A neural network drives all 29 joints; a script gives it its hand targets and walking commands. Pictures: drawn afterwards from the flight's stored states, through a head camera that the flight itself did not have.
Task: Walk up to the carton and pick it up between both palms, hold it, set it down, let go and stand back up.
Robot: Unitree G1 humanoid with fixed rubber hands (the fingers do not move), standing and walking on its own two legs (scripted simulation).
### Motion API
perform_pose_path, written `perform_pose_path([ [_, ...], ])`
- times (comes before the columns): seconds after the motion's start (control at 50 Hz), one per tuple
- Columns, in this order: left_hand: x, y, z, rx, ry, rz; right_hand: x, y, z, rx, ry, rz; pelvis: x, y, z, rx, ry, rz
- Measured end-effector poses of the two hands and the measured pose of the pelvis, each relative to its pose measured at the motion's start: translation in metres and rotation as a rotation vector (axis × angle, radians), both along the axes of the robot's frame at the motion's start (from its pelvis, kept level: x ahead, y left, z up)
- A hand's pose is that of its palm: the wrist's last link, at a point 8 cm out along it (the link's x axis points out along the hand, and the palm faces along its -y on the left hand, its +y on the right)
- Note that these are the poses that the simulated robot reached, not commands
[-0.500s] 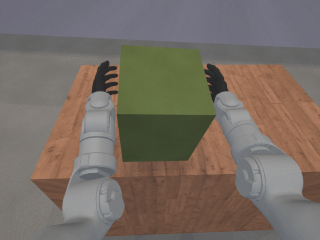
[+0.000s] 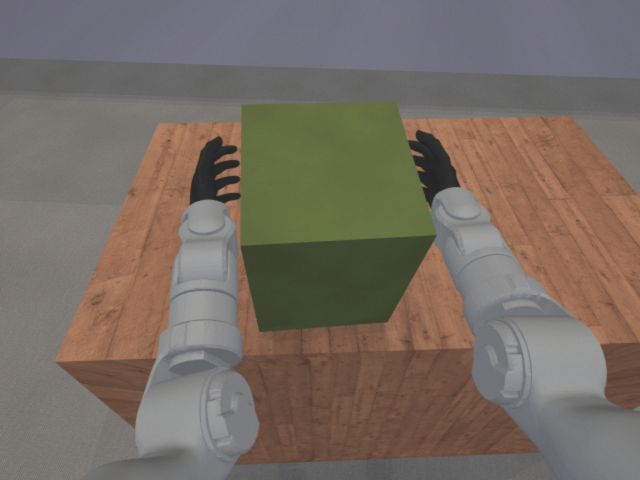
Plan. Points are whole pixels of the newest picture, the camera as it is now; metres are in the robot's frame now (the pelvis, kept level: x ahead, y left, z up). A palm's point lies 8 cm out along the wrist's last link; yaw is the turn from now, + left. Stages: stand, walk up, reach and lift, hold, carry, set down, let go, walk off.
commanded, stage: set down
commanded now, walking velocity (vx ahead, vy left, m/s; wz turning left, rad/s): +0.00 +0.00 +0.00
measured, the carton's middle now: (322, 225) +0.44 +0.02 +0.08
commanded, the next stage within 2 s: none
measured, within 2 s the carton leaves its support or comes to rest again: rests again in 1.70 s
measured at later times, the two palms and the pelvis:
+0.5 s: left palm (204, 223) +0.39 +0.17 +0.13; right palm (437, 207) +0.42 -0.12 +0.13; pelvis -0.02 +0.01 +0.00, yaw +0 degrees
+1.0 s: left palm (204, 228) +0.39 +0.17 +0.12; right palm (435, 208) +0.42 -0.12 +0.13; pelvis -0.01 +0.01 +0.00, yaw +0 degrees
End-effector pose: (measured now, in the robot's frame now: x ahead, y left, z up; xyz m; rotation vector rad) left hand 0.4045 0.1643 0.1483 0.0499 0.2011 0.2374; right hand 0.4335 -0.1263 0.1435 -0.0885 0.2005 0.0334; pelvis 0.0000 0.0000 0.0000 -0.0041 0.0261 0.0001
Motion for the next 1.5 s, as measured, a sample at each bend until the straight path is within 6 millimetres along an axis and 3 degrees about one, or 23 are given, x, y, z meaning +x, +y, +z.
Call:
perform_pose_path([
  [0.6, -0.019, 0.006, -0.020, -0.033, 0.015, 0.013, -0.017, 0.005, -0.014, -0.034, 0.013, 0.026, -0.016, 0.009, -0.001, -0.012, 0.016, -0.001],
  [1.5, -0.020, 0.008, -0.027, -0.060, 0.009, 0.018, -0.019, 0.005, -0.016, -0.009, -0.002, 0.029, -0.015, 0.009, -0.001, -0.011, 0.018, -0.001],
])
